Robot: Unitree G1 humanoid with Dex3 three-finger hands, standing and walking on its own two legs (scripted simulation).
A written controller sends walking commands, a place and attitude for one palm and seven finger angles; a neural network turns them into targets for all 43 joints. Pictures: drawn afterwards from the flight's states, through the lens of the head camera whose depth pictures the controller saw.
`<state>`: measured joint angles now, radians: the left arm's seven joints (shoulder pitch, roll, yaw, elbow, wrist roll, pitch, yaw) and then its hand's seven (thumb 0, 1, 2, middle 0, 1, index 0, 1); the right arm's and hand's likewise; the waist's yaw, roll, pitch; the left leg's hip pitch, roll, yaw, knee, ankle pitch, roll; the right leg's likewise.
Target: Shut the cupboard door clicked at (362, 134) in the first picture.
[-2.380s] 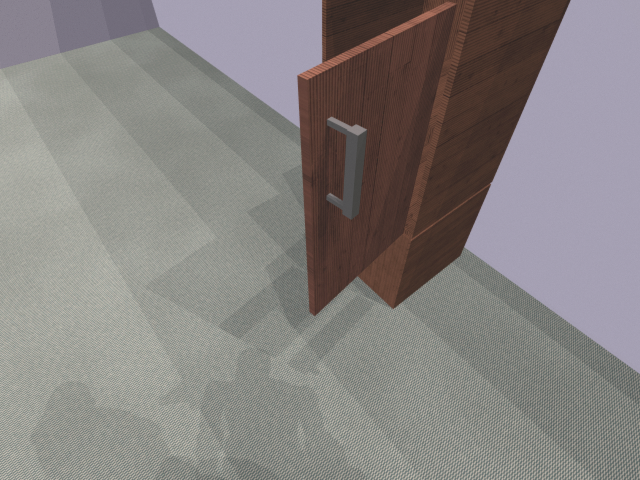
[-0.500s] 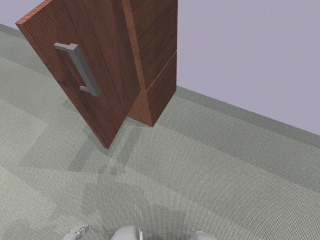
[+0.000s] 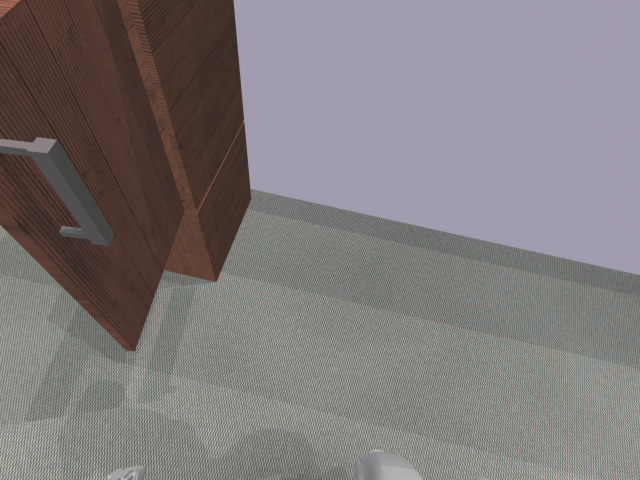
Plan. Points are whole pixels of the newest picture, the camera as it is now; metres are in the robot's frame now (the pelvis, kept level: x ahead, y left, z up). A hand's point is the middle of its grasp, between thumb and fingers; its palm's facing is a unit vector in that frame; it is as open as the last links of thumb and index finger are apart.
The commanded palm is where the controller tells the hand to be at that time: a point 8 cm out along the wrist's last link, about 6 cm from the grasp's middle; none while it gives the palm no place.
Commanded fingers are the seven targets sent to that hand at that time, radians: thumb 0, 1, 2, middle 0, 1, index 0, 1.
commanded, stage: walk around to get in front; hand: left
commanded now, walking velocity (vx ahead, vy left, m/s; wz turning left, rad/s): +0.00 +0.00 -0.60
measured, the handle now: (59, 197) +0.38 +0.35 +0.09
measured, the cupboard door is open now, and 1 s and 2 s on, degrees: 98 98 98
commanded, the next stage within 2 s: none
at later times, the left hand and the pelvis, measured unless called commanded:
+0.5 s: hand (217, 452) +0.16 +0.15 -0.17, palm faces -0.29 -0.93 -0.22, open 7.4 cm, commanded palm none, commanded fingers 0.00 0.90 0.90 -0.20 -0.30 -0.20 -0.30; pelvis +0.02 -0.01 -0.01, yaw -18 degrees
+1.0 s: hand (274, 393) +0.25 +0.08 -0.17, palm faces -0.56 -0.78 -0.27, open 7.4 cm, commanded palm none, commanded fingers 0.00 0.90 0.90 -0.20 -0.30 -0.20 -0.30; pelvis +0.04 -0.03 -0.02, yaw -36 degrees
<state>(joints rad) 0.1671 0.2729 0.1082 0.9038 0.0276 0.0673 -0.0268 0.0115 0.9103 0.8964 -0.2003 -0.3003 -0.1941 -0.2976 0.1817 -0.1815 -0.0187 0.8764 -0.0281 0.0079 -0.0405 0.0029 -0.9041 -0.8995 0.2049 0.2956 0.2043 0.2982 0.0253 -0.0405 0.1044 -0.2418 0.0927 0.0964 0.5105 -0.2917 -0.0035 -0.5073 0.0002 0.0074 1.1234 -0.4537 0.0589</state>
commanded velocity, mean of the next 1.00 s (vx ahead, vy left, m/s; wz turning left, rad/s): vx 0.00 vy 0.00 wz -0.60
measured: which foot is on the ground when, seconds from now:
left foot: down 0.00-0.18, up 0.20-0.52, down 0.54-0.94, up 0.96-1.00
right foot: up 0.00-0.16, down 0.18-0.54, up 0.56-0.92, down 0.94-1.00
